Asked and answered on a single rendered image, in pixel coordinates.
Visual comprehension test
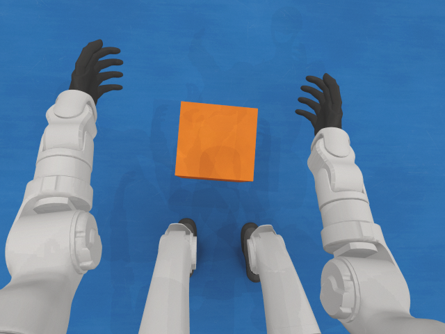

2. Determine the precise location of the right robot shin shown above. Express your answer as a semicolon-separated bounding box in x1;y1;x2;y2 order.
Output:
251;225;285;273

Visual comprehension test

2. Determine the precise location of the right robot upper arm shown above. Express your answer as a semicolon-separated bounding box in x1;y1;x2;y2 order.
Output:
320;256;445;334

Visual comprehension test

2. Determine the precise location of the left robot thigh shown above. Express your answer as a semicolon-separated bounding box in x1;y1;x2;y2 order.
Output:
138;231;197;334

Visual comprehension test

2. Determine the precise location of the robot right hand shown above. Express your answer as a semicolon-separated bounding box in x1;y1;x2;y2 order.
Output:
295;73;343;136

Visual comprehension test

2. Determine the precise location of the robot left hand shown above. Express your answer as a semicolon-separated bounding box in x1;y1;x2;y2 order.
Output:
69;39;123;106

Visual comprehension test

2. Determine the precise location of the left robot forearm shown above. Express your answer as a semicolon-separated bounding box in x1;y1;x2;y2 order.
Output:
5;90;97;276

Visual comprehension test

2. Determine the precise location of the right robot forearm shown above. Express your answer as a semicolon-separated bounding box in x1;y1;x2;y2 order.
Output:
307;127;410;297

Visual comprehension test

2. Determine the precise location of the left robot upper arm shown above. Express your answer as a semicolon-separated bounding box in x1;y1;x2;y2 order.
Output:
0;209;102;334

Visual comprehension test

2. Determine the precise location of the carton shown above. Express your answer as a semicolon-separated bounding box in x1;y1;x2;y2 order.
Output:
175;101;258;182

